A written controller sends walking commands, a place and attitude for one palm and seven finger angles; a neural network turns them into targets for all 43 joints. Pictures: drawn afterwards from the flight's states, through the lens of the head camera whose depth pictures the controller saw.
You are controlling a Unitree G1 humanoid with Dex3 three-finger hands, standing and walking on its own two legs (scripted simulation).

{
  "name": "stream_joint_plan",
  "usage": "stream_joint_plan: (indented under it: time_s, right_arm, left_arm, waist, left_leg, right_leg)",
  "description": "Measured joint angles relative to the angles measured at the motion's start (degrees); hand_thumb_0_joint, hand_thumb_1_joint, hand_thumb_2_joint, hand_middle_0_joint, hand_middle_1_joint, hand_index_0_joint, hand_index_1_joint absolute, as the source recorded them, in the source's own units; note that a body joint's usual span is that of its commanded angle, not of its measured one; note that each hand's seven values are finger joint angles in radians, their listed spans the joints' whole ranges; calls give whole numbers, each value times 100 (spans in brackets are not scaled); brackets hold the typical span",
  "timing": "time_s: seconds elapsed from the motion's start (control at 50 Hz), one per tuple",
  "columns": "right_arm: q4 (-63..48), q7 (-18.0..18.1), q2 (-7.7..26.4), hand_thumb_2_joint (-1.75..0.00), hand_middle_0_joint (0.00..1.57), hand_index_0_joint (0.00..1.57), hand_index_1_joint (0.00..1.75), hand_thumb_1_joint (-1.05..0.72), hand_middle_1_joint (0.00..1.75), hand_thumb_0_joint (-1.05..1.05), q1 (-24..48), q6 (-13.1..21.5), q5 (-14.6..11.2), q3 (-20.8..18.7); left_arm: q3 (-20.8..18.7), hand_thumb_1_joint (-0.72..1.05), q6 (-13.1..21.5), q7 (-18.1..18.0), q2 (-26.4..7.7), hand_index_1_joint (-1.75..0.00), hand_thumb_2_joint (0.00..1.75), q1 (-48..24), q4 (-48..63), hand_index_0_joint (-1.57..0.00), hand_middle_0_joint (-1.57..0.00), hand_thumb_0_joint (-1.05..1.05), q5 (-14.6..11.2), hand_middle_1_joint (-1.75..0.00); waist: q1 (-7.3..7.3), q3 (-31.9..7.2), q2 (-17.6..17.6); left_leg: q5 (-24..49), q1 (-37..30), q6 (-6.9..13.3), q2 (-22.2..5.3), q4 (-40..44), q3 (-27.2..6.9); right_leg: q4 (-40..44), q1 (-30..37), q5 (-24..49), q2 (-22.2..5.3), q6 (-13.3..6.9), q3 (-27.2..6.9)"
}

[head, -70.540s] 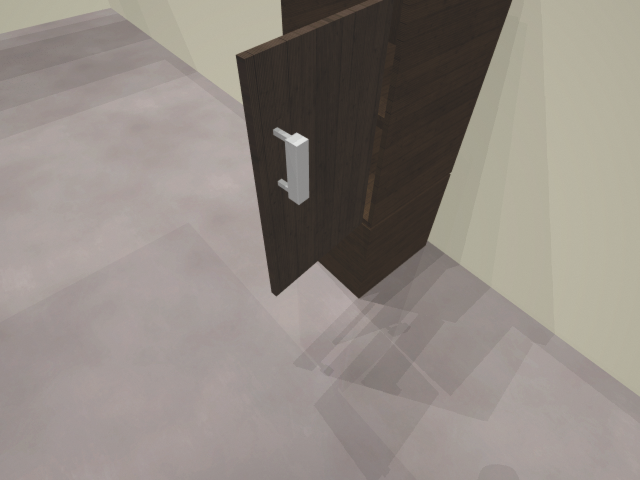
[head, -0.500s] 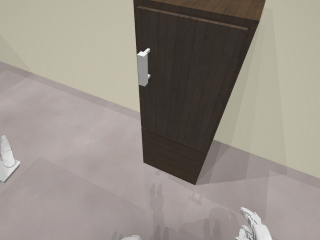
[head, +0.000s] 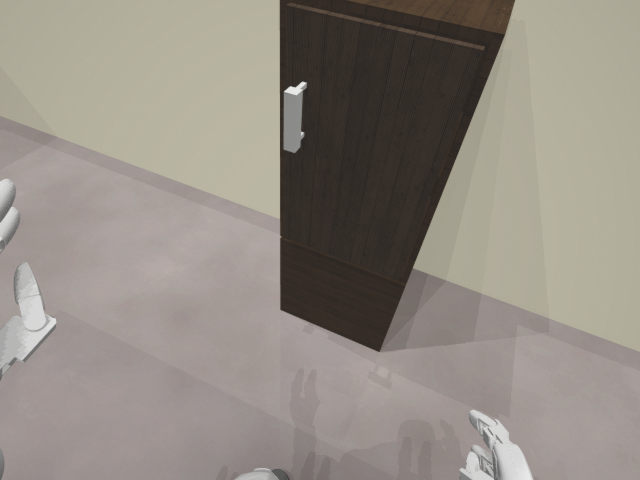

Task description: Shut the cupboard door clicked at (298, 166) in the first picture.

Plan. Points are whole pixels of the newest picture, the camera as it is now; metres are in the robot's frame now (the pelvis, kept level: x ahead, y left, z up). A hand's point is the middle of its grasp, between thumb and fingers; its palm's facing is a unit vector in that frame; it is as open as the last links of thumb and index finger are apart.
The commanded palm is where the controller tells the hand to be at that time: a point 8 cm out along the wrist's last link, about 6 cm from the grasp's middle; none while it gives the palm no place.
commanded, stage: step back with the hand held close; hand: left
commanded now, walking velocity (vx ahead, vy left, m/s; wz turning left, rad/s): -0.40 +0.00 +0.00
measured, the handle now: (297, 116) +0.76 +0.12 +0.07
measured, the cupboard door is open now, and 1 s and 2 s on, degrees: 0 0 0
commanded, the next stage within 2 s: stop stepping back and stand still in 0.04 s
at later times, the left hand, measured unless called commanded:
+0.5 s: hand out of the picture +0.14 +0.30 +0.18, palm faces +0.39 -0.87 -0.31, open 7.5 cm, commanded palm +0.06 +0.34 +0.19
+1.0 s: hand out of the picture +0.12 +0.32 +0.18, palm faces +0.38 -0.83 -0.42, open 7.4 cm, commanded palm +0.06 +0.36 +0.19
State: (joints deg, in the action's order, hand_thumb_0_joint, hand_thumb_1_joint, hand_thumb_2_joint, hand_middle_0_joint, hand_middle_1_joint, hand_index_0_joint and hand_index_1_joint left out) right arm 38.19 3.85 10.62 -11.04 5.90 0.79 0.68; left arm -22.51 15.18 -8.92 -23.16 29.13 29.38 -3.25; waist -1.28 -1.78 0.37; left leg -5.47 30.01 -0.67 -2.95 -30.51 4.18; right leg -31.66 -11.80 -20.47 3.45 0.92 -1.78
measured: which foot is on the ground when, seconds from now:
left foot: down 0.00-0.20, up 0.22-0.32, down 0.34-0.60, up 0.62-0.84, down 0.86-1.00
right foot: down 0.00-0.36, up 0.38-0.60, down 0.62-1.00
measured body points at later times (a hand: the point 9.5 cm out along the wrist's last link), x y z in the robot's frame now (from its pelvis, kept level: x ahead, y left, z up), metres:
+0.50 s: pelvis -0.11 +0.05 +0.02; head -0.12 +0.10 +0.46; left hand +0.11 +0.35 +0.20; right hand +0.00 -0.19 -0.06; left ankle +0.00 +0.12 -0.72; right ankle -0.13 -0.06 -0.68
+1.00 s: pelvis -0.11 +0.07 +0.00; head -0.11 +0.09 +0.45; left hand +0.09 +0.36 +0.20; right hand +0.01 -0.18 -0.08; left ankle -0.06 +0.22 -0.72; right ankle -0.19 -0.02 -0.72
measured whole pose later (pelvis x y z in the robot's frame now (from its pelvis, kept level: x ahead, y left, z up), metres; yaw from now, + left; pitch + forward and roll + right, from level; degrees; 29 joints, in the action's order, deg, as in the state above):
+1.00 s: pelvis -0.11 +0.07 +0.00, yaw -5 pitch +0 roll +1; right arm 37.2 4.8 10.8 -14.4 5.6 0.4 0.0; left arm -25.3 9.6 -9.5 -24.1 29.6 28.9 -3.4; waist 1.7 -0.8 -2.7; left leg -14.9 19.7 -2.2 -4.6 -35.3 4.4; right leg -34.9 -9.1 -26.1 -0.3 -1.4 3.4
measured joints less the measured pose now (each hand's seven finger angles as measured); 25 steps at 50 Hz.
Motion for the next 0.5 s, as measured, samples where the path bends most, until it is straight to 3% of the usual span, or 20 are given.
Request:
stream_joint_plan:
  time_s: [0.04,0.08,0.16,0.18,0.22,0.28,0.32,0.34,0.36,0.4,0.44,0.5]
  right_arm:
    - [-63,51,27,-90,21,21,30,-91,30,2,-23,-44,-27,-7]
    - [-107,65,8,-90,21,21,30,-91,30,2,11,-79,-43,-43]
    - [-276,4,-77,-90,21,21,30,-91,30,2,75,-160,54,-103]
    - [-334,-30,-94,-90,21,21,30,-91,30,2,65,-154,44,-108]
    - [-383,-86,-41,-90,21,21,30,-91,30,2,26,-128,20,-124]
    - [-243,-106,58,-90,21,21,30,-91,30,1,-239,-222,50,-94]
    - [-182,-32,158,-90,21,21,30,-91,30,1,-440,-259,47,-30]
    - [-199,19,253,-90,21,21,30,-91,30,1,-522,-210,23,-26]
    - [-146,79,263,-90,21,21,30,-91,30,1,-515,-140,-10,-59]
    - [23,138,110,-90,21,21,30,-91,30,2,-415,-63,-65,-59]
    - [81,58,-87,-90,20,21,30,-91,30,2,-380,-26,-51,-2]
    - [-17,-141,-325,-90,20,21,30,-91,30,2,-499,0,-2,111]
  left_arm:
    - [39,89,-30,52,-74,-30,90,-81,3,-21,-21,1,-7,-30]
    - [-49,88,37,117,-202,-30,90,-198,-118,-21,-21,1,-32,-30]
    - [-415,88,18,185,-460,-30,90,-215,-348,-21,-21,1,-150,-30]
    - [-495,89,-6,174,-527,-30,90,-141,-305,-21,-21,1,-188,-30]
    - [-499,89,-43,134,-518,-30,90,32,-103,-21,-21,2,-189,-30]
    - [-328,89,-136,76,-345,-30,90,418,321,-21,-21,2,-39,-30]
    - [-215,89,-193,4,-155,-30,90,419,372,-21,-21,1,37,-30]
    - [-158,89,-230,-38,-61,-30,90,251,307,-21,-21,1,56,-30]
    - [-122,89,-274,-81,-18,-30,90,-77,147,-21,-21,1,72,-30]
    - [-151,89,-372,-142,-15,-30,90,-695,-301,-21,-21,1,82,-30]
    - [-242,89,-593,-154,10,-30,90,-865,-512,-21,-21,1,75,-30]
    - [-246,89,-792,-102,-9,-30,90,-340,-176,-20,-21,2,26,-30]
  waist:
    - [105,-17,68]
    - [223,4,86]
    - [389,-25,92]
    - [379,-40,27]
    - [337,27,-6]
    - [-18,-142,-281]
    - [-181,-300,-309]
    - [-173,-342,-163]
    - [-91,-251,-121]
    - [33,23,-268]
    - [224,121,-358]
    - [441,71,-378]
  left_leg:
    - [590,-81,192,-11,148,-58]
    - [655,-95,485,-3,183,-82]
    - [513,31,320,-40,546,-61]
    - [314,110,233,-24,554,14]
    - [-521,351,-22,25,55,12]
    - [-1415,425,-162,262,-1873,-166]
    - [-1536,-180,-121,234,-1588,-252]
    - [-1519,-501,-45,160,-1025,-424]
    - [-1070,-483,116,197,-887,-500]
    - [-752,-504,324,337,-878,-473]
    - [-573,-654,259,372,-512,-445]
    - [-437,-918,163,295,258,-365]
  right_leg:
    - [-46,35,-4,46,40,42]
    - [-137,3,-106,72,25,62]
    - [-331,-194,-727,174,-284,235]
    - [-141,-173,-760,125,-342,272]
    - [-11,-263,-129,25,-271,307]
    - [-113,-421,237,-344,-253,257]
    - [-188,-518,158,-520,-105,358]
    - [-322,-618,20,-486,-39,465]
    - [-505,-703,-120,-481,18,487]
    - [-963,-813,-388,-375,39,183]
    - [-1572,-959,-479,-151,1,23]
    - [-1675,-873,-417,127,-88,229]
